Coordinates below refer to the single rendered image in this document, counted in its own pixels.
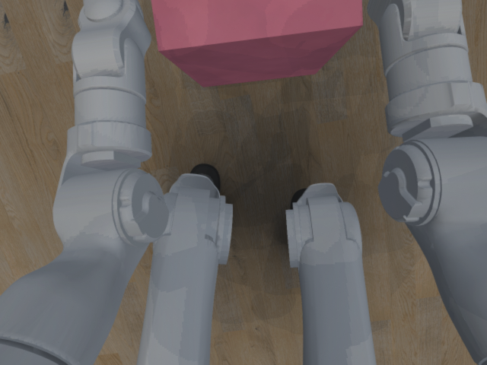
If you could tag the carton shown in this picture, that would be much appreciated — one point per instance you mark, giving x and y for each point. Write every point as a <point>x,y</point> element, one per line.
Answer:
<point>218,42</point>

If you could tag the robot right forearm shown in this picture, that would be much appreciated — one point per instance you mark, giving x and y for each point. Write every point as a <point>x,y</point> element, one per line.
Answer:
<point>426,64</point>

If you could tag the robot right shin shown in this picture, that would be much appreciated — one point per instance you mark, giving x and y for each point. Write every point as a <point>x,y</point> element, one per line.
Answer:
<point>349,215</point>

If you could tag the robot left upper arm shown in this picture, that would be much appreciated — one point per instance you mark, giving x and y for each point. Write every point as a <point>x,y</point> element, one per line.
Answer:
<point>62,313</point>

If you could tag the robot left thigh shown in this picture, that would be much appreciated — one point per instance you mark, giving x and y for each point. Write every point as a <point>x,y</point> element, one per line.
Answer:
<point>178,314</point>

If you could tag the robot left forearm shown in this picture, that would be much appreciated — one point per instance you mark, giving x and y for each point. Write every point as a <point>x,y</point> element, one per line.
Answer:
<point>109,90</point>

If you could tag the robot right upper arm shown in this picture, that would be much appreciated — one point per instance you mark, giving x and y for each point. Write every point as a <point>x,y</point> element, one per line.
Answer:
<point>438,187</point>

